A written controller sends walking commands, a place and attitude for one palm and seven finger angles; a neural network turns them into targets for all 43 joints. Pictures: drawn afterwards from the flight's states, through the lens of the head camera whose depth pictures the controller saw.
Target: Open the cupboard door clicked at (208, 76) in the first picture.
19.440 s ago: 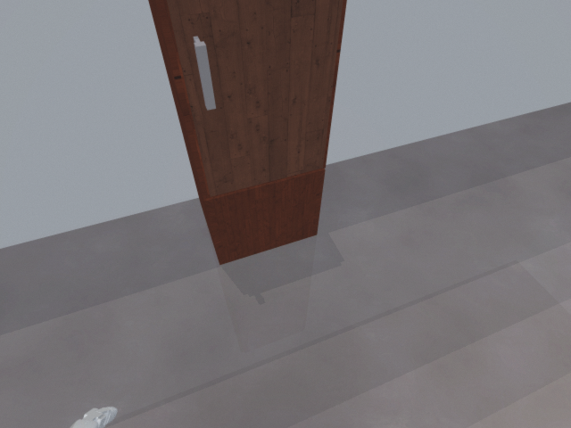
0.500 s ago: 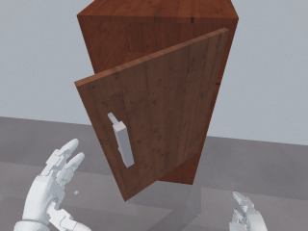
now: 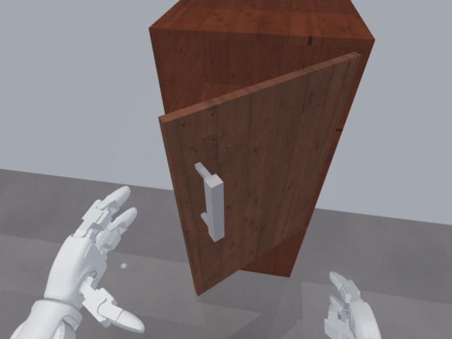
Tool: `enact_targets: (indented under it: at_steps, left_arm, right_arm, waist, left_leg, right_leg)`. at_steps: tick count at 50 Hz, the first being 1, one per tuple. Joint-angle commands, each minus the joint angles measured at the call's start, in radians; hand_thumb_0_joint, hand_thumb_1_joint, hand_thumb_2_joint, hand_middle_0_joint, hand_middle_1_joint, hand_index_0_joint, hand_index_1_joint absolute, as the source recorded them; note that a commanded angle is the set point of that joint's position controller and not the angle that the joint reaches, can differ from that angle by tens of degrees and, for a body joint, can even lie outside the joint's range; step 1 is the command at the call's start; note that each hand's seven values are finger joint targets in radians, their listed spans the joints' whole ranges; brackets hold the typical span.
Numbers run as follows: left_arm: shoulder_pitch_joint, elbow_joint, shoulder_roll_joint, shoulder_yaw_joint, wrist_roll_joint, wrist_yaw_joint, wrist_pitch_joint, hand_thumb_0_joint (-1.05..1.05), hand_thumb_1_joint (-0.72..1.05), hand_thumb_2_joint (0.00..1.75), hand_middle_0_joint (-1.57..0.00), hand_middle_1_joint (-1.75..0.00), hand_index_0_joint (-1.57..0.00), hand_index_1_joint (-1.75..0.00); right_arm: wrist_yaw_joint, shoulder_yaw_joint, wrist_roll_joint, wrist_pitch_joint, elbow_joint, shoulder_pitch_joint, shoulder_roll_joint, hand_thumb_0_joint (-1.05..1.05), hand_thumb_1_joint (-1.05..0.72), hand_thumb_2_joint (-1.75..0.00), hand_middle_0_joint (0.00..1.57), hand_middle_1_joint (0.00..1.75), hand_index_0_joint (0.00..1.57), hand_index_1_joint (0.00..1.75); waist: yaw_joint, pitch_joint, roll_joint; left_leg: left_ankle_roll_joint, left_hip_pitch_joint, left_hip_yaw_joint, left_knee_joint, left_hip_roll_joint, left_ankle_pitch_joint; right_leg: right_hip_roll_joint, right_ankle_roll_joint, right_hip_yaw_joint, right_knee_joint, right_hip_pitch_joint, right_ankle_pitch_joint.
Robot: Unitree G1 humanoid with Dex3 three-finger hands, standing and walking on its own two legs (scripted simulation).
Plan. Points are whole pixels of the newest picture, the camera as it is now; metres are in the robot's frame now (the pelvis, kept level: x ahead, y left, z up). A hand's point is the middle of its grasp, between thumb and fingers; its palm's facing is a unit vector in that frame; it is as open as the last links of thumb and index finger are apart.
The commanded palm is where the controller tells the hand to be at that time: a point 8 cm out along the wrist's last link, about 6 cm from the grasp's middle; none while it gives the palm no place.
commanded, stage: draw the hand back to the body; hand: left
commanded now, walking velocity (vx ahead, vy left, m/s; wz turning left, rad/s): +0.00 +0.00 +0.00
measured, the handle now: (209, 203) +0.32 +0.07 +0.10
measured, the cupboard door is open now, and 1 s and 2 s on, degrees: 42 42 42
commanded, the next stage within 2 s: step back with the hand held close in 1.14 s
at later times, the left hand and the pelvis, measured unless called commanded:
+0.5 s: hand (79, 235) +0.21 +0.23 +0.16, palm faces +0.34 -0.87 -0.36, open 12.3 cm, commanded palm +0.16 +0.27 +0.17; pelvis +0.02 +0.00 +0.02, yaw -1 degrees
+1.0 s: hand (82, 219) +0.23 +0.22 +0.17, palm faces +0.41 -0.83 -0.39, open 7.6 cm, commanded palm +0.18 +0.27 +0.19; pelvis +0.03 -0.03 +0.03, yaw -2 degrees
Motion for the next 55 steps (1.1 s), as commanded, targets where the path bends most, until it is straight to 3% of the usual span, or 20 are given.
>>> enact_targets:
  at_steps: [1,3,4,5,6,8,12,13,19,23,26,29,33,38,41,44,52,55]
  left_arm:
    - [-0.095,-0.241,0.131,0.124,-0.015,0.004,-0.044,0.00,-0.40,0.34,-0.15,-0.30,-0.15,-0.30]
    - [-0.098,-0.243,0.141,0.139,-0.017,0.006,-0.029,0.00,-0.32,0.37,-0.16,-0.30,-0.16,-0.30]
    - [-0.158,-0.360,0.237,0.142,0.130,0.160,-0.064,0.00,-0.29,0.39,-0.16,-0.30,-0.16,-0.30]
    - [-0.055,-0.281,0.154,0.114,0.144,0.226,-0.052,0.00,-0.26,0.40,-0.16,-0.30,-0.16,-0.30]
    - [-0.021,-0.259,0.109,0.078,0.152,0.253,-0.044,0.00,-0.22,0.42,-0.16,-0.30,-0.16,-0.30]
    - [-0.034,-0.268,0.121,0.076,0.184,0.296,-0.047,0.00,-0.15,0.45,-0.16,-0.30,-0.16,-0.30]
    - [-0.048,-0.308,0.153,0.098,0.220,0.346,-0.070,0.00,-0.01,0.51,-0.17,-0.30,-0.17,-0.30]
    - [-0.058,-0.298,0.174,0.113,0.226,0.356,-0.071,0.00,0.02,0.52,-0.17,-0.30,-0.17,-0.30]
    - [-0.066,-0.306,0.192,0.152,0.237,0.378,-0.089,0.00,0.23,0.62,-0.18,-0.30,-0.18,-0.30]
    - [-0.049,-0.236,0.205,0.193,0.233,0.378,-0.088,0.00,0.37,0.68,-0.18,-0.30,-0.18,-0.30]
    - [-0.059,-0.234,0.211,0.218,0.228,0.375,-0.093,0.00,0.48,0.72,-0.19,-0.30,-0.19,-0.30]
    - [-0.052,-0.229,0.233,0.255,0.223,0.374,-0.100,0.00,0.58,0.76,-0.19,-0.30,-0.19,-0.30]
    - [-0.082,-0.240,0.271,0.299,0.221,0.375,-0.104,0.00,0.73,0.82,-0.19,-0.30,-0.19,-0.30]
    - [-0.113,-0.224,0.294,0.336,0.214,0.376,-0.107,0.00,0.90,0.90,-0.20,-0.30,-0.20,-0.30]
    - [-0.090,-0.182,0.243,0.293,0.211,0.366,-0.103,0.00,0.90,0.90,-0.20,-0.30,-0.20,-0.30]
    - [-0.091,-0.168,0.250,0.295,0.209,0.364,-0.102,0.00,0.90,0.90,-0.20,-0.30,-0.20,-0.30]
    - [-0.113,-0.230,0.288,0.320,0.211,0.368,-0.123,0.00,0.90,0.90,-0.20,-0.30,-0.20,-0.30]
    - [-0.097,-0.201,0.276,0.316,0.208,0.368,-0.123,0.00,0.90,0.90,-0.20,-0.30,-0.20,-0.30]
  right_arm:
    - [-0.011,-0.058,-0.001,-0.064,-0.171,-0.137,-0.117,0.00,-0.90,-0.90,0.20,0.30,0.20,0.30]
    - [-0.009,-0.055,-0.001,-0.064,-0.166,-0.146,-0.119,0.00,-0.90,-0.90,0.20,0.30,0.20,0.30]
    - [-0.027,-0.053,-0.021,-0.054,-0.173,-0.168,-0.102,0.00,-0.90,-0.90,0.20,0.30,0.20,0.30]
    - [-0.035,-0.049,-0.032,-0.046,-0.159,-0.147,-0.088,0.00,-0.90,-0.90,0.20,0.30,0.20,0.30]
    - [-0.032,-0.048,-0.032,-0.036,-0.158,-0.141,-0.089,0.00,-0.90,-0.90,0.20,0.30,0.20,0.30]
    - [-0.029,-0.052,-0.035,-0.018,-0.141,-0.149,-0.101,0.00,-0.90,-0.90,0.20,0.30,0.20,0.30]
    - [-0.023,-0.057,-0.046,-0.006,-0.123,-0.150,-0.103,0.00,-0.90,-0.90,0.20,0.30,0.20,0.30]
    - [-0.025,-0.058,-0.049,-0.005,-0.117,-0.158,-0.108,0.00,-0.90,-0.90,0.20,0.30,0.20,0.30]
    - [-0.021,-0.067,-0.054,0.005,-0.092,-0.168,-0.105,0.00,-0.90,-0.90,0.20,0.30,0.20,0.30]
    - [-0.018,-0.075,-0.052,0.025,-0.076,-0.178,-0.108,0.00,-0.90,-0.90,0.20,0.30,0.20,0.30]
    - [-0.013,-0.078,-0.051,0.041,-0.073,-0.181,-0.104,0.00,-0.90,-0.90,0.20,0.30,0.20,0.30]
    - [-0.012,-0.083,-0.053,0.050,-0.069,-0.184,-0.103,0.00,-0.90,-0.90,0.20,0.30,0.20,0.30]
    - [-0.010,-0.086,-0.053,0.056,-0.061,-0.190,-0.104,0.00,-0.90,-0.90,0.20,0.30,0.20,0.30]
    - [-0.010,-0.093,-0.050,0.063,-0.050,-0.188,-0.104,0.00,-0.90,-0.90,0.20,0.30,0.20,0.30]
    - [-0.005,-0.095,-0.049,0.071,-0.053,-0.189,-0.104,0.00,-0.90,-0.90,0.20,0.30,0.20,0.30]
    - [-0.005,-0.100,-0.049,0.077,-0.054,-0.193,-0.109,0.00,-0.90,-0.90,0.20,0.30,0.20,0.30]
    - [-0.012,-0.098,-0.049,0.066,-0.055,-0.202,-0.098,0.00,-0.90,-0.90,0.20,0.30,0.20,0.30]
    - [-0.011,-0.095,-0.049,0.065,-0.050,-0.202,-0.094,0.00,-0.90,-0.90,0.20,0.30,0.20,0.30]
  waist:
    - [0.010,-0.048,-0.013]
    - [0.017,-0.043,0.008]
    - [0.041,-0.009,0.029]
    - [0.024,0.042,0.013]
    - [0.016,0.059,-0.028]
    - [0.016,0.051,-0.031]
    - [0.017,0.008,0.039]
    - [0.019,0.017,0.018]
    - [0.022,-0.005,0.024]
    - [0.027,0.029,-0.035]
    - [0.029,0.026,-0.013]
    - [0.036,-0.002,-0.030]
    - [0.038,-0.004,0.019]
    - [0.036,-0.009,0.000]
    - [0.031,0.018,-0.020]
    - [0.033,0.012,-0.041]
    - [0.038,-0.024,0.006]
    - [0.035,0.019,-0.001]
  left_leg:
    - [-0.030,0.093,-0.092,-0.183,0.020,0.119]
    - [-0.032,0.099,-0.092,-0.193,0.019,0.122]
    - [-0.029,0.091,-0.089,-0.240,0.027,0.085]
    - [-0.034,0.096,-0.086,-0.258,0.030,0.045]
    - [-0.036,0.090,-0.093,-0.271,0.032,0.026]
    - [-0.033,0.113,-0.093,-0.294,0.041,0.051]
    - [-0.036,0.179,-0.081,-0.328,0.041,0.113]
    - [-0.034,0.182,-0.078,-0.334,0.041,0.123]
    - [-0.038,0.249,-0.065,-0.360,0.043,0.241]
    - [-0.034,0.259,-0.049,-0.364,0.044,0.286]
    - [-0.033,0.275,-0.036,-0.364,0.040,0.319]
    - [-0.029,0.290,-0.027,-0.358,0.037,0.358]
    - [-0.028,0.307,-0.018,-0.347,0.034,0.409]
    - [-0.022,0.328,-0.005,-0.337,0.032,0.444]
    - [-0.018,0.329,-0.001,-0.343,0.033,0.437]
    - [-0.012,0.331,0.003,-0.345,0.031,0.414]
    - [-0.011,0.347,0.009,-0.337,0.022,0.392]
    - [-0.012,0.332,0.008,-0.346,0.023,0.367]
  right_leg:
    - [0.026,-0.009,0.003,-0.118,-0.031,0.119]
    - [0.025,-0.012,0.001,-0.125,-0.013,0.121]
    - [0.009,-0.023,0.059,-0.178,0.031,0.109]
    - [0.003,-0.022,0.057,-0.203,0.016,0.076]
    - [0.002,-0.020,0.050,-0.207,0.014,0.065]
    - [0.003,-0.021,0.051,-0.223,0.059,0.084]
    - [-0.003,-0.022,0.057,-0.244,0.112,0.125]
    - [-0.003,-0.022,0.059,-0.257,0.123,0.133]
    - [-0.003,-0.020,0.058,-0.283,0.176,0.198]
    - [0.000,-0.018,0.059,-0.309,0.189,0.234]
    - [-0.002,-0.016,0.064,-0.315,0.201,0.268]
    - [-0.004,-0.015,0.068,-0.320,0.228,0.313]
    - [-0.007,-0.015,0.076,-0.328,0.236,0.367]
    - [-0.009,-0.011,0.080,-0.336,0.241,0.416]
    - [-0.008,-0.004,0.077,-0.341,0.221,0.407]
    - [-0.012,-0.001,0.081,-0.345,0.224,0.406]
    - [-0.015,-0.002,0.096,-0.357,0.234,0.405]
    - [-0.015,-0.001,0.094,-0.366,0.220,0.383]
